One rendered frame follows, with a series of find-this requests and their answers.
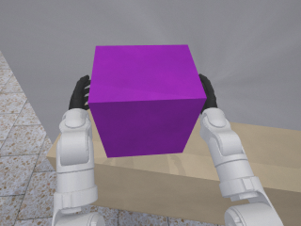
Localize right robot upper arm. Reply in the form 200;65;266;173
224;202;282;226

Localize left robot hand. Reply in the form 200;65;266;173
69;75;91;110

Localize pedestal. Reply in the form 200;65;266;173
46;104;301;226

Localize right robot forearm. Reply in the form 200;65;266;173
199;107;284;226

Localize left robot upper arm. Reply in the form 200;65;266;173
55;212;105;226

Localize carton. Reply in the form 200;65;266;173
87;44;207;158

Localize left robot forearm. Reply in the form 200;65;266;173
52;108;98;226

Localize right robot hand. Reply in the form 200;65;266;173
198;73;218;115

